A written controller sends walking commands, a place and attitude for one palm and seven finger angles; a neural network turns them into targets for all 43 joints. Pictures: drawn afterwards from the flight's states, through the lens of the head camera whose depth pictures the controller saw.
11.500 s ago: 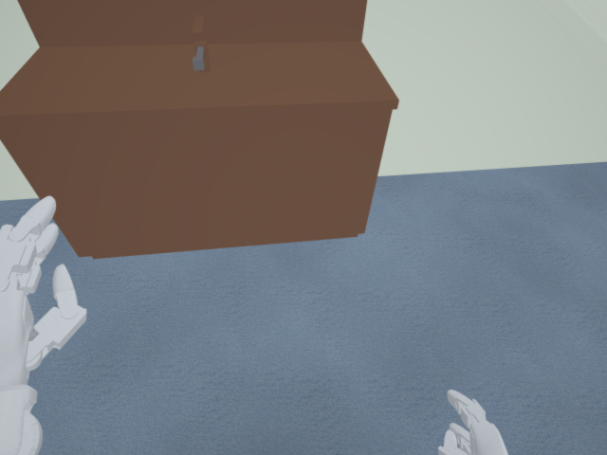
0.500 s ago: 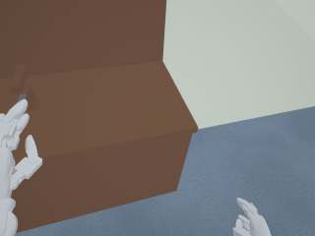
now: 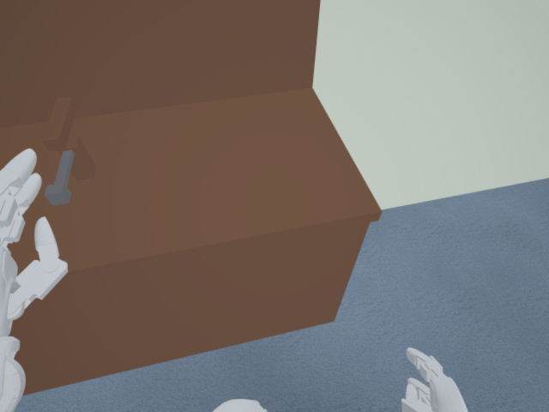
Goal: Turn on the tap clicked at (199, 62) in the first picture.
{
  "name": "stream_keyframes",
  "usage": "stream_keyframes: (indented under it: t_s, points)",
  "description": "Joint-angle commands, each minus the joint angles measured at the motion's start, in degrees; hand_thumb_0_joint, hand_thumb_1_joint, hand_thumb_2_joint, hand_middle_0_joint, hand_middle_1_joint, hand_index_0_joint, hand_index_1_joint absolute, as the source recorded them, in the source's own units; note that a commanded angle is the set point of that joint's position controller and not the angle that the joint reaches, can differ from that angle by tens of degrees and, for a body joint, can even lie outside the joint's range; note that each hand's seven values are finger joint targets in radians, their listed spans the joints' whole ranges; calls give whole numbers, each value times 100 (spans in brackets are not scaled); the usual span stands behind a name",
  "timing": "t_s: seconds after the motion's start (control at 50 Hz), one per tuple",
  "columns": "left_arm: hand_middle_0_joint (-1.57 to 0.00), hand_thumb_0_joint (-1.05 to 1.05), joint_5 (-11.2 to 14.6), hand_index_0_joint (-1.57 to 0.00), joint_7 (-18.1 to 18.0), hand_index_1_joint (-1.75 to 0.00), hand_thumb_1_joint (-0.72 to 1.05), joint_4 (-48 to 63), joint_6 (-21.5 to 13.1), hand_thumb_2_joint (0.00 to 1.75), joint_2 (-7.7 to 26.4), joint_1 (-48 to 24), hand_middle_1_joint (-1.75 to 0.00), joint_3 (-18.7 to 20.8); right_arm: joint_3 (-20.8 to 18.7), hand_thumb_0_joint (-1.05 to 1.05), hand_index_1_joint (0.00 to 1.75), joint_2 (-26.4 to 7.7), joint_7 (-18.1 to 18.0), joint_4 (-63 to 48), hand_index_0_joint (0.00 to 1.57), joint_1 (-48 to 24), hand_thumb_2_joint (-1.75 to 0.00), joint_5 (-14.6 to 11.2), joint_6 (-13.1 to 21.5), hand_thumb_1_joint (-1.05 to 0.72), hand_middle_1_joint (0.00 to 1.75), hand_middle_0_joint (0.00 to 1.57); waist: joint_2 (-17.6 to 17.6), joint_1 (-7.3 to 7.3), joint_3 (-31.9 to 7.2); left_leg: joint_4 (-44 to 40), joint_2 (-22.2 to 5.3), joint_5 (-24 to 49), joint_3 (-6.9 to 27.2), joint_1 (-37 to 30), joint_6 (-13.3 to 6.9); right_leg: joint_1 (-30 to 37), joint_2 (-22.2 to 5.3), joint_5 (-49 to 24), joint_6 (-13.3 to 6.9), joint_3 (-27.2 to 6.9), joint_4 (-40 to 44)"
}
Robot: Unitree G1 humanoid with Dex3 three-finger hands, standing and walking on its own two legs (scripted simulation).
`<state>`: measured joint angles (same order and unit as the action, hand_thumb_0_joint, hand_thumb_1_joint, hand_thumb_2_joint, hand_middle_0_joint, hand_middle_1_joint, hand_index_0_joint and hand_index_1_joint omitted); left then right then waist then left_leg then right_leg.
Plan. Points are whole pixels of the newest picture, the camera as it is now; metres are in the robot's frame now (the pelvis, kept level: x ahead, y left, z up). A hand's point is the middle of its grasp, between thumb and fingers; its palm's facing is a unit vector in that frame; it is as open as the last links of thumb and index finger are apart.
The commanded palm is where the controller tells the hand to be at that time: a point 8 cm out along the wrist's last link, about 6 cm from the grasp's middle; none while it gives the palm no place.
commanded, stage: shuffle to correct the standing spot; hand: left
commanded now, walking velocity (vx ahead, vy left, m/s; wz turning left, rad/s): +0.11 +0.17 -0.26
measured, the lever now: (58, 194) +0.44 +0.42 +0.03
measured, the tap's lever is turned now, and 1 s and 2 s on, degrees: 0 0 0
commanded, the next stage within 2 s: come to a stop and stand still in 0.66 s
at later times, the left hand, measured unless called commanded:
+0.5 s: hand (2, 241) +0.25 +0.32 +0.17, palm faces +0.35 -0.82 -0.46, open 7.4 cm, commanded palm +0.21 +0.35 +0.19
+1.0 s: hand out of the picture +0.31 +0.39 +0.17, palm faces +0.37 -0.85 -0.37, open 7.4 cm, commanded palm +0.24 +0.42 +0.19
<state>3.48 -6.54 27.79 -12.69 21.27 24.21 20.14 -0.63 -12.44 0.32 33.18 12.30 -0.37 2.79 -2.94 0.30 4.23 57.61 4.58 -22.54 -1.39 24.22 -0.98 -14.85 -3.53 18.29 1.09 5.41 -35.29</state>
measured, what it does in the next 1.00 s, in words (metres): steps to the left: left foot, then right foot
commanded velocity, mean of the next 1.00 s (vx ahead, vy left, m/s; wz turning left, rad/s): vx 0.07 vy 0.08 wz -0.03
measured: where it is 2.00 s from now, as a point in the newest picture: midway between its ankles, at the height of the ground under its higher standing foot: outside the picture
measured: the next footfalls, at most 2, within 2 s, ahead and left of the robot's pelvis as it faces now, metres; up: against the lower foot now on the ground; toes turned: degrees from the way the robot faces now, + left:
left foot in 0.14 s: +0.12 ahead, +0.20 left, +0.00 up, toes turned +0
right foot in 0.26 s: +0.05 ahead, -0.08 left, +0.00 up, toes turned -4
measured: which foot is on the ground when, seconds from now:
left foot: up 0.00-0.12, down 0.14-0.68, up 0.70-0.88, down 0.90-1.00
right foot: down 0.00-0.16, up 0.18-0.24, down 0.26-0.50, up 0.52-0.66, down 0.68-1.00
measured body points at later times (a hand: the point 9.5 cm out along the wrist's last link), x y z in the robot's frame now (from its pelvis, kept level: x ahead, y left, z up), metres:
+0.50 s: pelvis +0.03 +0.08 +0.00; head +0.05 +0.08 +0.45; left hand +0.23 +0.36 +0.20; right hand +0.16 -0.17 -0.10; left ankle +0.08 +0.20 -0.73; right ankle +0.01 -0.08 -0.72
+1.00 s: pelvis +0.06 +0.15 +0.00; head +0.09 +0.16 +0.45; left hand +0.28 +0.43 +0.19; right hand +0.23 -0.08 -0.08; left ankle +0.13 +0.27 -0.72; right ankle +0.05 +0.02 -0.72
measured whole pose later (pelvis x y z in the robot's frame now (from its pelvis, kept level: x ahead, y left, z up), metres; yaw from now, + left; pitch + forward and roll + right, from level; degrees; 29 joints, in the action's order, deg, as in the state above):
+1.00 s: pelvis +0.06 +0.15 +0.00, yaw -4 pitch -3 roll +2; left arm 2.1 -7.8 25.6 -9.2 21.2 20.3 21.1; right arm -0.3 -9.9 -2.4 35.3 10.0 -0.7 6.7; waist 3.6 1.6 6.1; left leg 33.6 0.0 -13.5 -3.0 17.0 0.3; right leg -14.5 -2.8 21.7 0.3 -1.6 -39.2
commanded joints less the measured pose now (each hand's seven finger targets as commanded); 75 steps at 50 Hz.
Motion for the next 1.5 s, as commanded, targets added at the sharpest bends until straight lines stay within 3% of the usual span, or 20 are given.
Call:
stream_keyframes:
  t_s: [0.0, 0.06, 0.14, 0.22, 0.26, 0.28, 0.36, 0.42, 0.48, 0.62, 0.68, 0.82, 0.92, 1.04, 1.18, 1.2, 1.22, 1.28, 1.36, 1.48]
  points:
    - [-20, 0, -59, -20, -131, -30, 90, 1201, -331, 90, 789, -309, -30, 660, -204, 0, 30, -550, 1, -789, 20, -460, -90, 6, 74, -90, 30, 20, 646, -112, -699, 30, -1149, -431, 1139, 325, 15, -364, -1884, -991, -1081, -2066, 1186]
    - [-20, 0, -99, -20, -160, -30, 90, 1305, -255, 90, 982, -912, -30, 585, -204, 0, 30, -461, -218, -705, 20, -560, -90, -69, 262, -90, 30, 20, 438, -153, -598, -2201, -264, 443, -360, -1677, 152, -1335, -668, 1055, -538, -748, 791]
    - [-20, 0, -103, -20, -167, -30, 90, 1256, -326, 90, 1036, -848, -30, 846, -336, 0, 30, -693, -339, -826, 20, -444, -90, -153, 590, -90, 30, 20, -1131, -98, -555, -4141, -1585, -197, 2060, -602, -875, -921, 529, 1401, -18, -111, -2295]
    - [-20, 0, -160, -20, -144, -30, 90, 1425, -445, 90, 1013, -304, -30, 956, -243, 0, 30, -602, -142, -768, 20, -587, -90, -104, 705, -90, 30, 20, -885, 156, -850, -2983, -1153, -177, 969, 410, -671, 841, 221, 374, -153, -321, 84]
    - [-20, 0, -128, -20, -148, -30, 90, 1166, -363, 90, 1288, -25, -30, 1063, -194, 0, 30, -434, -67, -824, 20, -607, -90, -75, 628, -90, 30, 20, 1858, 103, -645, -13, -94, -372, -89, 1624, 24, 1189, -1790, 386, -969, -3708, 2153]
    - [-20, 0, 16, -20, -126, -30, 90, 997, -302, 90, 1092, 26, -30, 991, -336, 0, 30, -671, -16, -769, 20, -583, -90, -132, 610, -90, 30, 20, 2052, 81, -397, 619, -360, -89, 337, 1568, 168, 802, -1931, -26, -1044, -3773, 2277]
    - [-20, 0, -111, -20, -181, -30, 90, 712, -375, 90, 1042, 237, -30, 1063, -181, 0, 30, -462, -62, -582, 20, -482, -90, -84, 522, -90, 30, 20, 1391, -3, -698, -1144, -864, 96, 271, 403, 49, 499, -1277, -2270, -880, -1678, 1029]
    - [-20, 0, -103, -20, -145, -30, 90, 743, -351, 90, 896, -203, -30, 811, -231, 0, 30, -439, -175, -573, 20, -538, -90, -69, 609, -90, 30, 20, 630, -14, -947, -2977, -357, 1104, -472, -1535, 14, -120, -495, -834, -422, -868, 415]
    - [-20, 0, -110, -20, -113, -30, 90, 1396, -398, 90, 928, -899, -30, 649, -390, 0, 30, -748, -244, -806, 20, -461, -90, -191, 756, -90, 30, 20, -916, -63, -925, -3786, -1829, 1283, 1758, -2112, -867, -1431, 403, 1107, -3, -259, -1905]
    - [-20, 0, -173, -20, -231, -30, 90, 1579, -348, 90, 1080, 19, -30, 915, -171, 0, 30, -600, -116, -691, 20, -666, -90, -65, 791, -90, 30, 20, -764, 136, -1119, -3068, -1268, 760, 663, -90, -623, 883, 106, -40, -199, -147, 558]
    - [-20, 0, -7, -20, -215, -30, 90, 845, -244, 90, 1195, 208, -30, 1149, -277, 0, 30, -610, -78, -728, 20, -534, -90, -63, 588, -90, 30, 20, 1777, 45, -729, 137, -351, -420, 99, 1474, 79, 1151, -2100, -111, -1290, -3676, 2222]
    - [-20, 0, -87, -20, -206, -30, 90, 866, -275, 90, 797, -272, -30, 676, -138, 0, 30, -377, -225, -595, 20, -574, -90, -32, 610, -90, 30, 20, 477, 0, -1056, -3260, -417, 1628, -378, -1494, 23, 348, -525, -2036, -427, -624, 303]
    - [-20, 0, -147, -20, -191, -30, 90, 1253, -83, 90, 908, -838, -30, 554, -162, 0, 30, -482, -317, -756, 20, -719, -90, -23, 755, -90, 30, 20, -921, 59, -729, -4159, -1987, 2286, 1705, -1206, -749, -268, 152, 874, -61, -585, -843]
    - [-20, 0, -90, -20, -148, -30, 90, 1636, -91, 90, 925, 77, -30, 789, -183, 0, 30, -517, -203, -830, 20, -554, -90, -65, 751, -90, 30, 20, 197, 32, -1060, -3348, -1091, 1425, 465, -1083, 18, 767, 149, -1314, -255, -831, 1293]
    - [-20, 0, -36, -20, -154, -30, 90, 1061, 103, 90, 865, -154, -30, 663, -40, 0, 30, -442, -368, -785, 20, -660, -90, -48, 666, -90, 30, 20, -318, 37, -1005, -3792, -1150, 1226, 385, -1314, 47, 711, 216, -1259, -154, -710, 1497]
    - [-20, 0, -888, -20, 9, -30, 90, 2058, -562, 90, 5247, -5906, -30, 3810, -309, 0, 30, -864, -367, -649, 20, -60, -90, 331, 930, -90, 30, 20, 671, 304, -35, -2813, -1223, 1809, 9, -461, -104, -257, -256, -1489, -150, -1202, 2065]
    - [-20, 0, -332, -20, 262, -30, 90, -1128, -288, 90, 1702, -2703, -30, 1382, -66, 0, 30, -158, -354, -316, 20, -397, -90, 71, 927, -90, 30, 20, 856, 65, -999, -2968, -583, 2028, 58, -1567, -35, -276, -282, -1794, -503, -1385, 1651]
    - [-20, 0, 6, -20, 349, -30, 90, 210, -271, 90, 261, -697, -30, -19, -265, 0, 30, -537, -93, -833, 20, -407, -90, -132, 1007, -90, 30, 20, -732, 204, -1575, -3240, -949, 2867, 2, -2186, -90, 425, 32, -1989, -202, -1008, 1027]
    - [-20, 0, -45, -20, 145, -30, 90, 929, -266, 90, 940, -265, -30, 454, -241, 0, 30, -589, -41, -991, 20, -519, -90, -91, 990, -90, 30, 20, 592, 244, -1152, -3314, -829, 1371, 94, -1421, -1, 290, 110, -899, -143, -1009, 1483]
    - [-20, 0, -27, -20, -14, -30, 90, 1199, -523, 90, 1546, -715, -30, 1257, -152, 0, 30, -583, -333, -999, 20, -705, -90, -77, 936, -90, 30, 20, -251, 143, -660, -3789, -838, 288, 252, -1213, -14, -34, 226, -109, -184, -905, 1593]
